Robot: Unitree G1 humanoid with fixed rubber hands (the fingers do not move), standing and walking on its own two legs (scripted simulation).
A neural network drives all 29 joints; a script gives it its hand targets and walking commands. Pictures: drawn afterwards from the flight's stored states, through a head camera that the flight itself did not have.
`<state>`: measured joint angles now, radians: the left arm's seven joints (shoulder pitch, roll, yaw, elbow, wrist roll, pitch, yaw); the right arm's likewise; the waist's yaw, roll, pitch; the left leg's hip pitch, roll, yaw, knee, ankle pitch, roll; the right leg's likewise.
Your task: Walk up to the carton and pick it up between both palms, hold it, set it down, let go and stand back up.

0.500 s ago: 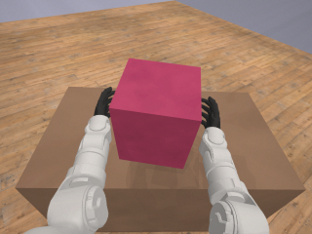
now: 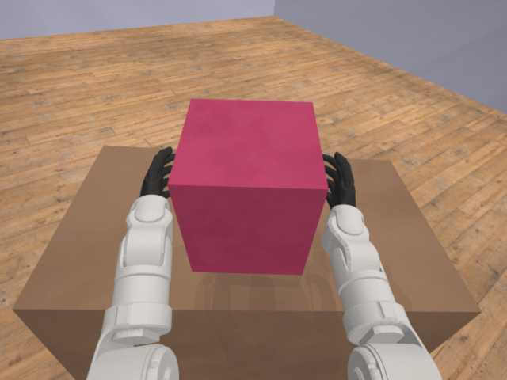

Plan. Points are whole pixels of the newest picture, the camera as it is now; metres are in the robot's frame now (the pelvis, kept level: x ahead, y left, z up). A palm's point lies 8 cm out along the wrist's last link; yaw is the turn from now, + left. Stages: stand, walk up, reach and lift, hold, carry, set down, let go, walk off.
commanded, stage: reach and lift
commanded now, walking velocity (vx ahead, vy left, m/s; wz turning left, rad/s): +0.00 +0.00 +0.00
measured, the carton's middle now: (249, 191) +0.41 -0.03 +0.09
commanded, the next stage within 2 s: hold in 0.74 s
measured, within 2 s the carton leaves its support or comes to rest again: neither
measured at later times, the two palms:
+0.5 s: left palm (151, 192) +0.36 +0.13 +0.14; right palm (336, 192) +0.35 -0.16 +0.14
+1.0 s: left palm (146, 193) +0.35 +0.14 +0.15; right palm (337, 193) +0.34 -0.16 +0.15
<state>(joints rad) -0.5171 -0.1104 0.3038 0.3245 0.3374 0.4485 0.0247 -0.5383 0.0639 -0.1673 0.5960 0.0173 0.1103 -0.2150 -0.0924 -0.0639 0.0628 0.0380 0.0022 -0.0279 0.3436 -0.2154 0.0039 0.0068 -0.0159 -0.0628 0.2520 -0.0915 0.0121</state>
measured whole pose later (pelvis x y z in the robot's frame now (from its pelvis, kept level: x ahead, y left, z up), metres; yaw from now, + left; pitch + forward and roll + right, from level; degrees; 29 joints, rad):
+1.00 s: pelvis +0.00 +0.00 +0.00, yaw +1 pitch -12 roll -1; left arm -0.50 -0.12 0.27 0.07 0.42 0.66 -0.03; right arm -0.54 0.04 -0.09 0.49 0.06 0.09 -0.20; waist -0.09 -0.08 0.15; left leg 0.10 0.00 -0.02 0.31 -0.20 0.00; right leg 0.06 -0.02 -0.08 0.23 -0.09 0.01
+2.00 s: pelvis -0.01 -0.01 +0.00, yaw +2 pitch -14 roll -1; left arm -0.53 -0.11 0.32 0.01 0.44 0.72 -0.08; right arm -0.57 0.05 -0.06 0.44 0.07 0.14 -0.23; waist -0.10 -0.08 0.17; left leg 0.13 0.02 -0.02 0.30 -0.19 -0.01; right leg 0.10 -0.02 -0.10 0.24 -0.09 -0.01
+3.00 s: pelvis -0.01 -0.02 +0.00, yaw +2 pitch -14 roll -1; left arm -0.53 -0.11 0.33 0.01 0.44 0.72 -0.09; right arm -0.56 0.07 -0.07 0.44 0.05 0.13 -0.22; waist -0.10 -0.08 0.18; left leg 0.11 0.02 -0.01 0.30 -0.17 -0.01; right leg 0.09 -0.02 -0.12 0.24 -0.09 -0.01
